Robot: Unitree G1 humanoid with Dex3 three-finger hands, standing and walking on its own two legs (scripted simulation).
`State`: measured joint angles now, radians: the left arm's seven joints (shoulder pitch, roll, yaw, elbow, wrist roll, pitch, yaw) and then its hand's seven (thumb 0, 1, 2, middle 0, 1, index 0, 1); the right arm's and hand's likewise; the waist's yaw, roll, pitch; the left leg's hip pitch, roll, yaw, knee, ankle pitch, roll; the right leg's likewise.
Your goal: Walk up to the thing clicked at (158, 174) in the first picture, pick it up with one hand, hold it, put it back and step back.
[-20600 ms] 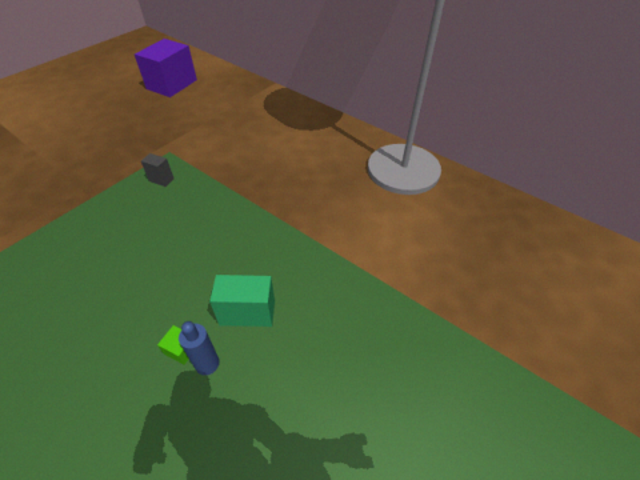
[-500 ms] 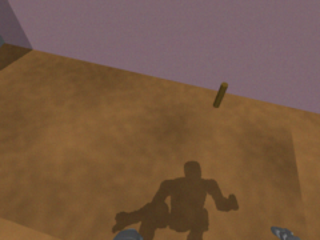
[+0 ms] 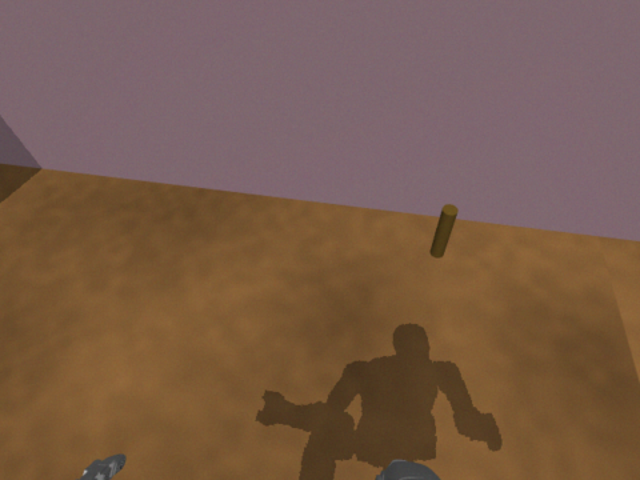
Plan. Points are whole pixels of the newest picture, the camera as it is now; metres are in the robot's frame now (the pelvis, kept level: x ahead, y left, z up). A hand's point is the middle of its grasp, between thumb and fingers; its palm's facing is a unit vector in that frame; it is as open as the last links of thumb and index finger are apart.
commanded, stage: walk up
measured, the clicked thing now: out of the picture -0.65 -0.96 -0.68
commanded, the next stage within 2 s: none
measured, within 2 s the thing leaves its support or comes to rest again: neither
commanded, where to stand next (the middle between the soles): +0.40 +0.05 m, yaw -3 degrees
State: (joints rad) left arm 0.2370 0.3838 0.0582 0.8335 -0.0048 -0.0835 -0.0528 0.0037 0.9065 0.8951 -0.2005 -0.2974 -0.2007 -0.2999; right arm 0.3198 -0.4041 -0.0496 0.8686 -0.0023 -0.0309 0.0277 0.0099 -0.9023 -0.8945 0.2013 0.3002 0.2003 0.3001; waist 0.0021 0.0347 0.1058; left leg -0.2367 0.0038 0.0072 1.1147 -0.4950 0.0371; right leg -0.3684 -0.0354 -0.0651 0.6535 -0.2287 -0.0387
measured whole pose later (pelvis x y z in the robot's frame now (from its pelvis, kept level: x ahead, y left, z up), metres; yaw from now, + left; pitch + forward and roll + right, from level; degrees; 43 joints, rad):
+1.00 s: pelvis +0.31 +0.02 +0.01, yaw -4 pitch -3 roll +1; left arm 0.26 0.37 0.03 0.84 0.00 -0.08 -0.03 0.00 0.90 0.89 -0.20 -0.30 -0.20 -0.30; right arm 0.32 -0.41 -0.04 0.86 0.00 -0.02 0.03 0.01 -0.90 -0.89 0.20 0.30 0.20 0.30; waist 0.00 0.05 0.10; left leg -0.40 0.03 0.00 1.03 -0.45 0.03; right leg -0.30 -0.03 -0.05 0.56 -0.21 -0.04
